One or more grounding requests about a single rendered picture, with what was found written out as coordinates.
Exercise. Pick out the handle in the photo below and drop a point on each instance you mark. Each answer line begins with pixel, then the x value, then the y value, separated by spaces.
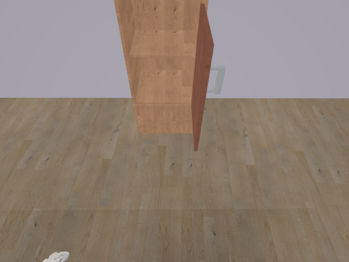
pixel 219 79

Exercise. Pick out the cupboard door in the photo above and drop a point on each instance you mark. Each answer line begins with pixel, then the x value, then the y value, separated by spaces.
pixel 203 59

